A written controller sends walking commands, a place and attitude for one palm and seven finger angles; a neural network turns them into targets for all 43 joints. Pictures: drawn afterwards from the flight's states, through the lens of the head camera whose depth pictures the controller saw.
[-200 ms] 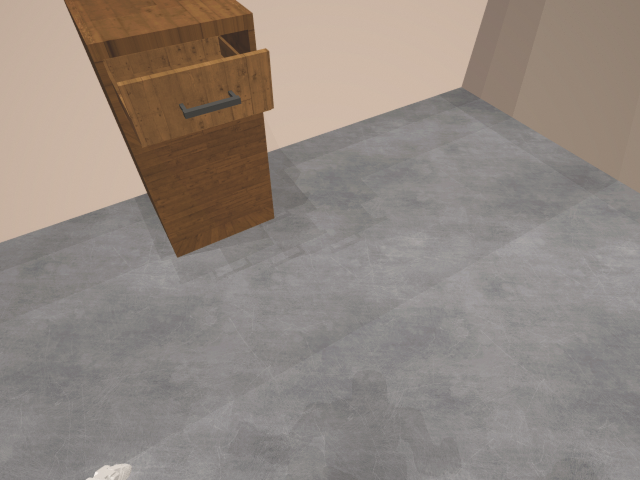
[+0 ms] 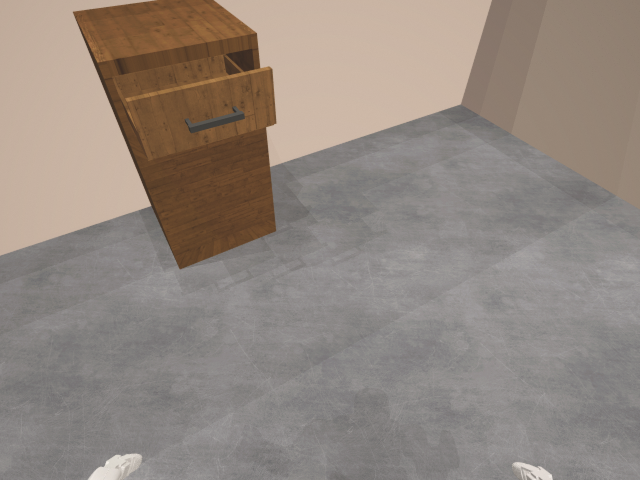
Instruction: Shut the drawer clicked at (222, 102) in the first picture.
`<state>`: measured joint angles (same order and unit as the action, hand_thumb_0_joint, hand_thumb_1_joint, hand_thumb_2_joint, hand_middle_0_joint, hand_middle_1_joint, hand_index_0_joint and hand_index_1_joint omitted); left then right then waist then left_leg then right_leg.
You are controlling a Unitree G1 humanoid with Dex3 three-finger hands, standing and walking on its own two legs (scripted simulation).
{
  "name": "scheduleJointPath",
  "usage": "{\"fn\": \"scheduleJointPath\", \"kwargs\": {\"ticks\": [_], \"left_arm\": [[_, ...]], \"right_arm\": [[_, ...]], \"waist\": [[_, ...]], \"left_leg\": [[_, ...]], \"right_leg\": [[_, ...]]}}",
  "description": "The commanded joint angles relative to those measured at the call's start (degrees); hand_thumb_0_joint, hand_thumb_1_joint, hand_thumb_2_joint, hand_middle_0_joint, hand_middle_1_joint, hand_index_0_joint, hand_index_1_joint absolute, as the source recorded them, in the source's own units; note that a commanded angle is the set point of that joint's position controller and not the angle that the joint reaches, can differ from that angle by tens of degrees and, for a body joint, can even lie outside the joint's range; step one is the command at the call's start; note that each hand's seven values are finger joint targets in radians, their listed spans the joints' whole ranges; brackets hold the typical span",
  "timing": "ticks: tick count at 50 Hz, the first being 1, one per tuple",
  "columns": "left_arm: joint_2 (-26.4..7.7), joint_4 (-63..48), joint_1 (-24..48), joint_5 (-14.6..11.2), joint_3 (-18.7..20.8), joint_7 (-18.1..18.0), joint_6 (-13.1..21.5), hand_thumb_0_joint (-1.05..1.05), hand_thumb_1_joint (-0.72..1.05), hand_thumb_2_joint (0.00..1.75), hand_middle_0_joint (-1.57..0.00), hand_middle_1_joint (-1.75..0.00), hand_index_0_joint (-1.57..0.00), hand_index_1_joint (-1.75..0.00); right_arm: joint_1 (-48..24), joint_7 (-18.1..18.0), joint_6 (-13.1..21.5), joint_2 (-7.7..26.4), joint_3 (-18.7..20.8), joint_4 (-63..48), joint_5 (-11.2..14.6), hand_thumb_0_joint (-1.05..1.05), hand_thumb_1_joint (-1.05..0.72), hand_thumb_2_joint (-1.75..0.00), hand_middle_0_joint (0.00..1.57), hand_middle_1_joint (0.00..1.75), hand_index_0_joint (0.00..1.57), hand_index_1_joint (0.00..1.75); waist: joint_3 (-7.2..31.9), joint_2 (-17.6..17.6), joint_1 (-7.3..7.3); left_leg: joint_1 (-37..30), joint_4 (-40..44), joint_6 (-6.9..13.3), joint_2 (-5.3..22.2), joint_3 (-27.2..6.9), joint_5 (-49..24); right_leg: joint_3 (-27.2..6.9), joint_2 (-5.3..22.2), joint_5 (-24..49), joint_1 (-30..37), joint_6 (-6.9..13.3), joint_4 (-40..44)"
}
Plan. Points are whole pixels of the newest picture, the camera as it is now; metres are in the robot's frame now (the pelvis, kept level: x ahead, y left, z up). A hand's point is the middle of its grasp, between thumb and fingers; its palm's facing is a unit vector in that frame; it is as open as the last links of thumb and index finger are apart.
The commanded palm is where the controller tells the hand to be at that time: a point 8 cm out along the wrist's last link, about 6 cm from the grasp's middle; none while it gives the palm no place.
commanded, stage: stand and wait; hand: left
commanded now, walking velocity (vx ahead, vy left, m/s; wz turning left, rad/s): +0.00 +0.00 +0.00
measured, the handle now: (214, 118) +0.98 +0.35 -0.07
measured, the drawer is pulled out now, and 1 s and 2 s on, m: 0.15 0.15 0.15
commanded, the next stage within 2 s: look at it before walking up in 0.74 s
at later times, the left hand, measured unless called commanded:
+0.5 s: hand out of the picture +0.04 +0.22 -0.15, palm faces -0.03 -0.95 -0.32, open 7.4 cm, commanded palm none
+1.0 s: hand out of the picture +0.03 +0.21 -0.15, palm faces -0.03 -0.95 -0.31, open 7.4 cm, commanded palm none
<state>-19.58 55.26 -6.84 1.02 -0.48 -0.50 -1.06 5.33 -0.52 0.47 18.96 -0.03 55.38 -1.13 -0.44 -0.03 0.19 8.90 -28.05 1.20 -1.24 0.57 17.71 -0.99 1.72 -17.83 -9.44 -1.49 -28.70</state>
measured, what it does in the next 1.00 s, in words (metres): stands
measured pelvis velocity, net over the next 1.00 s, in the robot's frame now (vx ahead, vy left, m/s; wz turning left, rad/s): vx -0.03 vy -0.02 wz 0.00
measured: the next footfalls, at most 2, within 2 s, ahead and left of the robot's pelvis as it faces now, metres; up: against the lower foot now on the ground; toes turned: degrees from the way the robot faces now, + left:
right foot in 1.82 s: +0.08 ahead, -0.15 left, +0.00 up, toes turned -15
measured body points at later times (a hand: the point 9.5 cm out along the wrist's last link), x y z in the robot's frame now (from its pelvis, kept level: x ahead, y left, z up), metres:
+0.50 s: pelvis -0.02 -0.02 +0.01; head -0.02 -0.02 +0.46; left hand +0.04 +0.27 -0.13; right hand +0.05 -0.30 -0.13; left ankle -0.03 +0.11 -0.74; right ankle -0.03 -0.14 -0.74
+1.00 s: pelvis -0.03 -0.02 +0.01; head -0.03 -0.02 +0.46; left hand +0.03 +0.26 -0.13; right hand +0.02 -0.30 -0.13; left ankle -0.03 +0.11 -0.74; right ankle -0.03 -0.14 -0.74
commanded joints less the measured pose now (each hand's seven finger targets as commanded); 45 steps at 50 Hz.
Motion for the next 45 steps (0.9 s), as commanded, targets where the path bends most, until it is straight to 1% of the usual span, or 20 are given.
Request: {"fn": "scheduleJointPath", "kwargs": {"ticks": [1, 3, 5, 6, 11, 12, 14, 15, 17, 20, 23, 26, 30, 33, 38, 39, 42, 45], "left_arm": [[-11.0, -3.3, 1.7, -0.2, 2.5, -0.6, 1.6, 0.0, 0.9, 0.9, -0.2, -0.3, -0.2, -0.3], [-10.9, -2.9, 1.7, -0.3, 2.5, -0.6, 1.7, 0.0, 0.9, 0.9, -0.2, -0.3, -0.2, -0.3], [-10.9, -2.7, 1.9, -0.2, 2.5, -0.6, 1.7, 0.0, 0.9, 0.9, -0.2, -0.3, -0.2, -0.3], [-10.7, -2.4, 1.5, -0.3, 2.4, -0.6, 1.7, 0.0, 0.9, 0.9, -0.2, -0.3, -0.2, -0.3], [-10.3, -1.3, 1.1, -0.4, 2.3, -0.5, 1.8, 0.0, 0.9, 0.9, -0.2, -0.3, -0.2, -0.3], [-10.3, -1.0, 0.9, -0.4, 2.3, -0.5, 1.8, 0.0, 0.9, 0.9, -0.2, -0.3, -0.2, -0.3], [-10.2, -0.5, 0.9, -0.4, 2.2, -0.5, 1.8, 0.0, 0.9, 0.9, -0.2, -0.3, -0.2, -0.3], [-10.2, -0.4, 0.9, -0.4, 2.3, -0.5, 1.9, 0.0, 0.9, 0.9, -0.2, -0.3, -0.2, -0.3], [-9.9, 0.3, 0.5, -0.5, 2.2, -0.5, 1.8, 0.0, 0.9, 0.9, -0.2, -0.3, -0.2, -0.3], [-9.8, 1.0, 0.1, -0.5, 2.1, -0.5, 1.9, 0.0, 0.9, 0.9, -0.2, -0.3, -0.2, -0.3], [-9.6, 1.8, -0.1, -0.5, 1.9, -0.5, 1.9, 0.0, 0.9, 0.9, -0.2, -0.3, -0.2, -0.3], [-9.3, 2.2, -0.3, -0.5, 2.0, -0.5, 2.0, 0.0, 0.9, 0.9, -0.2, -0.3, -0.2, -0.3], [-9.0, 2.8, -0.6, -0.5, 1.9, -0.6, 2.0, 0.0, 0.9, 0.9, -0.2, -0.3, -0.2, -0.3], [-8.7, 3.1, -0.6, -0.5, 1.9, -0.5, 2.0, 0.0, 0.9, 0.9, -0.2, -0.3, -0.2, -0.3], [-8.4, 3.4, -0.8, -0.4, 1.9, -0.5, 2.0, 0.0, 0.9, 0.9, -0.2, -0.3, -0.2, -0.3], [-8.4, 3.4, -0.7, -0.4, 1.9, -0.5, 2.0, 0.0, 0.9, 0.9, -0.2, -0.3, -0.2, -0.3], [-8.3, 3.4, -1.0, -0.4, 1.9, -0.5, 2.1, 0.0, 0.9, 0.9, -0.2, -0.3, -0.2, -0.3], [-8.2, 3.4, -1.1, -0.3, 2.0, -0.6, 2.1, 0.0, 0.9, 0.9, -0.2, -0.3, -0.2, -0.3]], "right_arm": [[-2.5, -0.6, 1.2, 11.2, 2.5, -3.0, 0.2, 0.0, -0.9, -0.9, 0.2, 0.3, 0.2, 0.3], [-2.9, -0.6, 1.2, 11.1, 2.4, -2.5, 0.2, 0.0, -0.9, -0.9, 0.2, 0.3, 0.2, 0.3], [-2.3, -0.5, 1.1, 10.9, 2.2, -2.2, 0.4, 0.0, -0.9, -0.9, 0.2, 0.3, 0.2, 0.3], [-2.7, -0.5, 1.2, 10.8, 2.2, -1.9, 0.3, 0.0, -0.9, -0.9, 0.2, 0.3, 0.2, 0.3], [-2.4, -0.5, 1.1, 10.4, 2.0, -0.6, 0.4, 0.0, -0.9, -0.9, 0.2, 0.3, 0.2, 0.3], [-2.4, -0.6, 1.1, 10.3, 1.9, -0.4, 0.4, 0.0, -0.9, -0.9, 0.2, 0.3, 0.2, 0.3], [-1.9, -0.6, 1.1, 10.4, 1.9, 0.3, 0.5, 0.0, -0.9, -0.9, 0.2, 0.3, 0.2, 0.3], [-1.6, -0.5, 1.0, 10.2, 1.9, 0.6, 0.5, 0.0, -0.9, -0.9, 0.2, 0.3, 0.2, 0.3], [-1.4, -0.6, 1.1, 10.1, 1.7, 1.2, 0.5, 0.0, -0.9, -0.9, 0.2, 0.3, 0.2, 0.3], [-0.8, -0.5, 0.9, 9.8, 1.7, 2.0, 0.7, 0.0, -0.9, -0.9, 0.2, 0.3, 0.2, 0.3], [-0.3, -0.5, 1.0, 9.7, 1.6, 3.0, 0.6, 0.0, -0.9, -0.9, 0.2, 0.3, 0.2, 0.3], [0.4, -0.5, 0.9, 9.3, 1.6, 3.7, 0.6, 0.0, -0.9, -0.9, 0.2, 0.3, 0.2, 0.3], [1.0, -0.4, 0.9, 8.9, 1.6, 4.4, 0.7, 0.0, -0.9, -0.9, 0.2, 0.3, 0.2, 0.3], [1.3, -0.5, 1.0, 9.0, 1.5, 4.9, 0.6, 0.0, -0.9, -0.9, 0.2, 0.3, 0.2, 0.3], [1.7, -0.4, 1.0, 8.6, 1.6, 5.2, 0.6, 0.0, -0.9, -0.9, 0.2, 0.3, 0.2, 0.3], [1.8, -0.4, 1.0, 8.7, 1.5, 5.2, 0.6, 0.0, -0.9, -0.9, 0.2, 0.3, 0.2, 0.3], [2.0, -0.4, 1.1, 8.3, 1.5, 5.4, 0.6, 0.0, -0.9, -0.9, 0.2, 0.3, 0.2, 0.3], [2.1, -0.4, 1.1, 8.3, 1.6, 5.4, 0.7, 0.0, -0.9, -0.9, 0.2, 0.3, 0.2, 0.3]], "waist": [[3.3, 0.0, -0.07], [3.3, -0.4, -0.12], [3.8, 0.0, -0.27], [3.9, -0.3, -0.05], [3.1, 0.3, -0.05], [3.0, -0.3, -0.05], [3.0, 0.0, -0.16], [2.8, -0.5, -0.15], [2.4, 0.3, -0.04], [1.8, -0.6, -0.01], [1.1, -0.1, -0.03], [0.9, -0.8, -0.09], [0.6, -0.7, -0.09], [0.3, 0.1, -0.01], [-0.5, -0.8, -0.06], [-0.7, -0.3, -0.08], [-0.1, -0.9, 0.05], [0.2, -0.1, -0.06]], "left_leg": [[-1.5, 5.0, 1.4, 7.2, -4.8, -21.2], [-2.0, 5.5, 1.3, 7.2, -4.7, -20.6], [-1.6, 5.7, 1.2, 7.2, -4.9, -20.2], [-2.2, 5.9, 1.2, 7.2, -4.8, -20.3], [-2.1, 6.9, 0.9, 7.3, -4.8, -17.8], [-2.4, 7.0, 0.9, 7.3, -4.8, -17.6], [-2.4, 7.4, 0.7, 7.3, -5.0, -17.4], [-2.1, 7.4, 0.7, 7.4, -5.0, -16.8], [-1.9, 8.0, 0.6, 7.4, -4.9, -16.0], [-1.8, 8.4, 0.5, 7.4, -5.2, -14.3], [-1.5, 9.2, 0.4, 7.4, -5.1, -12.8], [-1.2, 9.5, 0.3, 7.5, -5.2, -11.7], [-0.8, 9.6, 0.2, 7.5, -5.3, -11.0], [-0.6, 10.1, 0.2, 7.5, -5.5, -10.8], [-0.3, 10.4, 0.1, 7.5, -5.5, -9.4], [-0.1, 10.5, 0.1, 7.5, -5.5, -9.5], [-0.4, 10.3, 0.1, 7.6, -5.4, -10.1], [-0.6, 10.1, 0.1, 7.7, -5.4, -10.8]], "right_leg": [[-2.9, 4.5, 18.3, 0.5, 3.2, 3.6], [-3.1, 4.6, 18.3, 0.5, 3.1, 4.3], [-3.0, 4.6, 18.1, 1.6, 3.1, 4.7], [-3.2, 4.6, 18.2, 1.2, 3.1, 4.9], [-3.7, 4.8, 16.6, 1.3, 3.1, 6.5], [-3.9, 4.8, 16.7, 1.0, 3.1, 6.8], [-3.9, 4.8, 16.5, 1.4, 3.0, 7.2], [-3.8, 4.7, 15.9, 1.5, 3.0, 7.4], [-4.0, 4.7, 15.1, 1.5, 2.9, 7.7], [-4.2, 4.7, 13.6, 1.2, 2.9, 8.6], [-4.5, 4.8, 12.2, 0.8, 2.9, 9.3], [-4.8, 4.7, 10.7, 0.6, 3.0, 9.8], [-4.9, 4.6, 9.7, 0.4, 3.0, 10.1], [-5.1, 4.4, 9.1, 0.2, 3.0, 10.2], [-5.3, 4.4, 7.1, -0.8, 3.0, 10.8], [-5.4, 4.4, 7.3, -0.9, 3.0, 10.9], [-5.2, 4.5, 7.7, -0.7, 3.0, 10.9], [-5.1, 4.4, 8.7, -0.5, 3.0, 10.6]]}}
